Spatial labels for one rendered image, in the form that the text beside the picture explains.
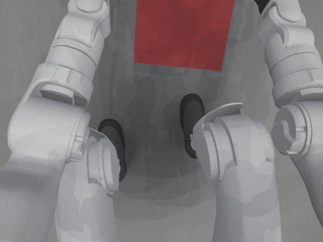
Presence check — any left robot forearm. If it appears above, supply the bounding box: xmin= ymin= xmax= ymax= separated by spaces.
xmin=7 ymin=0 xmax=111 ymax=151

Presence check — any robot left upper arm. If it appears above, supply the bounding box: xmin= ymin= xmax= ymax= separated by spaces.
xmin=0 ymin=95 xmax=90 ymax=242

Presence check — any right robot forearm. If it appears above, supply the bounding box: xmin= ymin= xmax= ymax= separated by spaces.
xmin=257 ymin=0 xmax=323 ymax=109

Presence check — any robot right upper arm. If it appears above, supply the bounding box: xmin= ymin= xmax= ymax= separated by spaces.
xmin=271 ymin=101 xmax=323 ymax=228

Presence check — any right robot hand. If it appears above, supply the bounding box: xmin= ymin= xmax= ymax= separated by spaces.
xmin=254 ymin=0 xmax=270 ymax=14

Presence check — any robot left thigh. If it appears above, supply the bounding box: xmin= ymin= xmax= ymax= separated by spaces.
xmin=55 ymin=136 xmax=123 ymax=242

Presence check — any carton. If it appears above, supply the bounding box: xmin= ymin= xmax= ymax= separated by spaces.
xmin=134 ymin=0 xmax=235 ymax=71

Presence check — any robot right shin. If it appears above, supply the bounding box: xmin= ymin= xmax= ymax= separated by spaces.
xmin=190 ymin=103 xmax=275 ymax=163

